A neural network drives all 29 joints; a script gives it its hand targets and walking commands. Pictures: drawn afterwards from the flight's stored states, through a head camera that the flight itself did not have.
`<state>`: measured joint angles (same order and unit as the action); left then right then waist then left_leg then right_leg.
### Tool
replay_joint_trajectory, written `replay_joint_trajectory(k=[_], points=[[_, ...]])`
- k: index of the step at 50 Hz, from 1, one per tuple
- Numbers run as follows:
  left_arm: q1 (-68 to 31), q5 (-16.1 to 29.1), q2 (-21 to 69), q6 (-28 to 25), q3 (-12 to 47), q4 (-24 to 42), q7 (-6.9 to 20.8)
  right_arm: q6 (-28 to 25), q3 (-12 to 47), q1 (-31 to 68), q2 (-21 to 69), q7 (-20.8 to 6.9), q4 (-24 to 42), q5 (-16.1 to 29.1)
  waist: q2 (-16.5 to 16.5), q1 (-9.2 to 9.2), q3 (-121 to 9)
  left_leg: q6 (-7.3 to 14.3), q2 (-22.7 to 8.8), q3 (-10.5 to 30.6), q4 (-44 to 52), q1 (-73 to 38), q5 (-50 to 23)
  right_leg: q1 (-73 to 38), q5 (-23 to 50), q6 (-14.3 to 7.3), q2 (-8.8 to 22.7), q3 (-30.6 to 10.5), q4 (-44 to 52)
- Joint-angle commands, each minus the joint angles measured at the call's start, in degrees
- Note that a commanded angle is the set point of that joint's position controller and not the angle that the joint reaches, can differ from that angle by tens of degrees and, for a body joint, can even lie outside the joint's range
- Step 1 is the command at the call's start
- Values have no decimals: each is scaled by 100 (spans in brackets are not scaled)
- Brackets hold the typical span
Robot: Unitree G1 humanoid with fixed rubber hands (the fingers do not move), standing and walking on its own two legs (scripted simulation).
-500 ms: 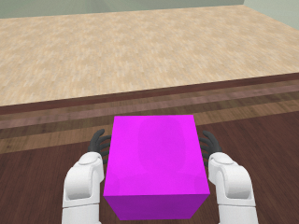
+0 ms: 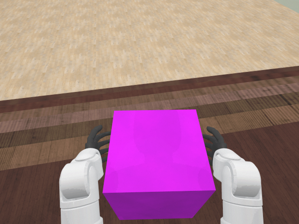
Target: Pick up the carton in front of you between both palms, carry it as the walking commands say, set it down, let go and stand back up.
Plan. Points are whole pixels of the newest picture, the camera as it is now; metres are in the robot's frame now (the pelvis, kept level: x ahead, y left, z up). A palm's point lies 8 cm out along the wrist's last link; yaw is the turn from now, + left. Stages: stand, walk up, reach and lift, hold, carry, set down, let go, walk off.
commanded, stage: carry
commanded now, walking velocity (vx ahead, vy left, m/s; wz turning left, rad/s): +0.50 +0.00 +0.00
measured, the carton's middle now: (155, 167) +0.28 +0.00 +0.00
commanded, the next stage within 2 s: none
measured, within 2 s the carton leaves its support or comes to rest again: neither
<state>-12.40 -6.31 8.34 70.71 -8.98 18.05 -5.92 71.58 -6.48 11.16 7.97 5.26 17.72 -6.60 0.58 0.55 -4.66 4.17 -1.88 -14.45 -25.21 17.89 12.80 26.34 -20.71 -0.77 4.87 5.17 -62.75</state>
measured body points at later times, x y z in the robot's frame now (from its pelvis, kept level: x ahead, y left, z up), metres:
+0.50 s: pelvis +0.32 -0.04 -0.01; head +0.36 -0.04 +0.44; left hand +0.62 +0.15 +0.07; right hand +0.65 -0.15 +0.06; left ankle +0.26 +0.09 -0.64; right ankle +0.35 -0.09 -0.74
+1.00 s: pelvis +0.63 +0.03 -0.01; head +0.71 +0.04 +0.43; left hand +1.01 +0.18 +0.07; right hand +1.00 -0.12 +0.06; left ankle +0.64 +0.07 -0.74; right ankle +0.60 -0.11 -0.67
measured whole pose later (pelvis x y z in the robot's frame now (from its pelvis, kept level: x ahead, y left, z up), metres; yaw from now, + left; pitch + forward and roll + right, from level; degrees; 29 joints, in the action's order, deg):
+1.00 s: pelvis +0.63 +0.03 -0.01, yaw +1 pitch +5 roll -2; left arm -38.4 -4.9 1.8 69.4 -13.3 -1.2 -7.4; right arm 69.7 -12.4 36.5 1.7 7.6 -1.0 -2.7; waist -0.4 3.3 5.1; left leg 7.3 2.0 -7.4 -32.1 22.5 15.2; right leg 32.7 -23.0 -2.2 1.0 -0.3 -63.9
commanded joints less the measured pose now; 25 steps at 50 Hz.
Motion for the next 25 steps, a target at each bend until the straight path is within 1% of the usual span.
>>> replay_joint_trajectory(k=[1,4,7,9,11,12,13,14,15,16,17,18,19,20,21,22,23,25], points=[[-2516,2371,5443,-59,4383,291,1556,-205,4083,3035,5447,-1436,774,2487,-558,69,-1601,337,-1671,1976,1319,-2427,-1382,1193,490,-24,172,-131,515],[-2098,2123,5405,-175,4341,317,1433,-219,4158,2823,5316,-1541,891,2596,-717,58,-1468,344,-1439,1451,1296,-2653,-1931,1337,895,34,2,163,1348],[-1782,1973,5316,-163,4308,297,1373,-198,4126,2461,5118,-1608,763,2563,-860,61,-1092,299,-1224,976,1212,-2584,-2500,1184,1320,46,-123,465,2366],[-1754,2001,5294,-149,4355,307,1393,-202,4115,2317,5047,-1623,702,2500,-943,72,-853,261,-1121,739,1131,-2461,-2836,936,1580,-12,-267,710,2851],[-1964,2122,5268,-148,4435,426,1439,-230,4137,2366,5015,-1608,748,2464,-1005,76,-692,202,-1120,611,1024,-2358,-3069,550,1827,-116,-347,852,3170],[-2094,2189,5242,-150,4473,478,1459,-246,4159,2449,4984,-1592,799,2458,-1035,53,-727,159,-1113,508,752,-2318,-3494,203,1867,-185,-414,917,3220],[-2164,2240,5185,-156,4496,490,1476,-256,4175,2556,4926,-1573,853,2453,-1084,-1,-887,86,-1081,332,249,-2270,-3901,-297,1775,-238,-551,1031,3245],[-2228,2275,5134,-164,4503,457,1491,-257,4188,2656,4845,-1552,884,2449,-978,-98,-1154,-64,-903,40,-574,-2010,-4003,-1200,1658,-262,-781,1223,3492],[-2288,2307,5034,-172,4472,431,1505,-262,4206,2797,4735,-1529,914,2431,-669,-269,-1533,-194,-703,4,-1595,-1396,-3260,-2331,1279,-260,-680,1063,3518],[-2338,2298,4883,-165,4417,370,1504,-251,4214,2977,4614,-1509,898,2402,242,-430,-1864,-322,-454,108,-3135,-404,-1610,-3203,230,-449,506,-772,3840],[-2441,2272,4753,-209,4356,100,1523,-222,4269,3182,4610,-1472,869,2447,1847,-448,-2153,-491,453,579,-4698,1456,1235,-4259,78,-1395,1805,-3593,4676],[-2618,2423,4793,-208,4420,104,1542,-261,4253,3256,4602,-1434,685,2414,1296,-346,-1991,-281,181,1347,-5482,2038,1517,-4237,728,-1512,1882,-3453,4746],[-2855,2522,4880,-246,4493,107,1546,-311,4212,3419,4644,-1411,646,2394,1000,-377,-1983,-153,-22,1516,-5656,2189,1336,-3987,1530,-1445,1652,-2897,4544],[-3162,2593,4952,-296,4579,118,1543,-366,4195,3611,4728,-1383,553,2388,369,-362,-1875,-79,-206,1526,-5484,2218,1169,-3656,2087,-1270,1527,-2344,4349],[-3481,2651,5001,-341,4654,97,1541,-425,4168,3733,4779,-1342,399,2372,79,-335,-1834,-59,-333,1569,-5123,2182,937,-3343,2268,-1134,1397,-1956,4328],[-3711,2709,5001,-387,4690,17,1539,-481,4141,3863,4787,-1296,274,2336,149,-269,-1867,-58,-359,1521,-4880,2008,767,-3099,2082,-1018,1324,-1647,4393],[-3887,2764,4977,-424,4690,-64,1541,-529,4115,3949,4755,-1250,130,2296,274,-242,-1888,-63,-329,1436,-4710,1946,664,-2939,1958,-1007,1263,-1461,4468],[-4185,2831,4861,-466,4599,-298,1541,-594,4047,4175,4661,-1164,-130,2240,410,-214,-1807,-101,-318,1303,-4285,2087,487,-2800,1760,-1092,1172,-1136,4560]])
